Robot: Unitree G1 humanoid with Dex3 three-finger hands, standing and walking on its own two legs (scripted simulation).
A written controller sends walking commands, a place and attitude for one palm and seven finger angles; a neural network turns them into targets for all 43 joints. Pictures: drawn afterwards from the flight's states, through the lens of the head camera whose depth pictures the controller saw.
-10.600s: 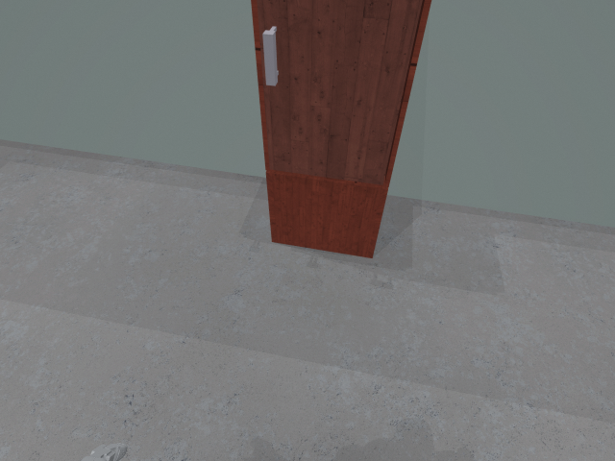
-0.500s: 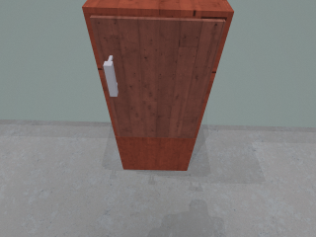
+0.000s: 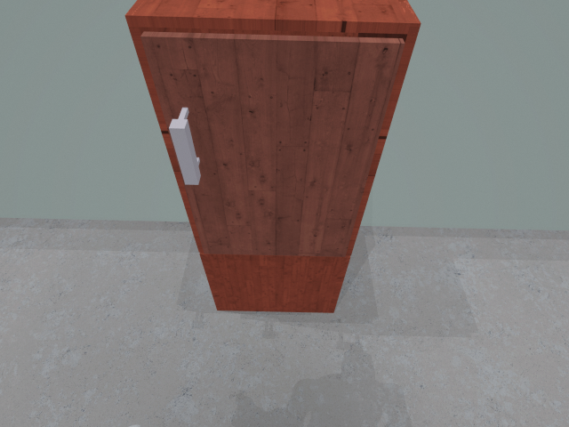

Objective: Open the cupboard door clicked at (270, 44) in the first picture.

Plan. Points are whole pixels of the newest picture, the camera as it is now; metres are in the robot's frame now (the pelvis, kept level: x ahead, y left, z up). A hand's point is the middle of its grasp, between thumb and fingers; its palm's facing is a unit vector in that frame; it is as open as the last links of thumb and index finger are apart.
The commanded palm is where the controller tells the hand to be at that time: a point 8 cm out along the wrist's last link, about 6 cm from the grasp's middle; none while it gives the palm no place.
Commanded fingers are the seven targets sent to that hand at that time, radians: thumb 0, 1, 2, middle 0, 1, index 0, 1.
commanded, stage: raise the hand with hooked fingers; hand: left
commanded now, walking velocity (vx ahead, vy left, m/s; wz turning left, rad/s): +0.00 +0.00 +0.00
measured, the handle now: (188, 146) +0.56 +0.22 +0.06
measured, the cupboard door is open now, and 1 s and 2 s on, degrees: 0 0 0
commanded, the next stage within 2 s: none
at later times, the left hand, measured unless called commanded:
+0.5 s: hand (125, 422) +0.13 +0.21 -0.02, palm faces +0.15 -0.99 -0.06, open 9.5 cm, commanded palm +0.13 +0.27 -0.02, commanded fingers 0.00 0.22 0.61 -0.25 -0.74 -0.25 -0.74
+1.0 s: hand (97, 356) +0.20 +0.26 +0.01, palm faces +0.05 -1.00 -0.04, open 12.4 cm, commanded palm +0.17 +0.32 +0.03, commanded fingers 0.00 -0.36 0.36 -0.29 -1.11 -0.29 -1.11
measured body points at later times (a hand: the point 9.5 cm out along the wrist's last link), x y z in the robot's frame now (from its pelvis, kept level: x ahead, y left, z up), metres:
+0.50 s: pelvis -0.06 -0.03 -0.08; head -0.01 -0.02 +0.36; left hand +0.12 +0.26 -0.01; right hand +0.17 -0.26 -0.14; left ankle -0.01 +0.11 -0.74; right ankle -0.05 -0.10 -0.74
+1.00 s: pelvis -0.05 +0.02 -0.05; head -0.01 +0.04 +0.40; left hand +0.19 +0.31 +0.01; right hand +0.10 -0.23 -0.12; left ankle -0.01 +0.11 -0.74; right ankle -0.05 -0.10 -0.74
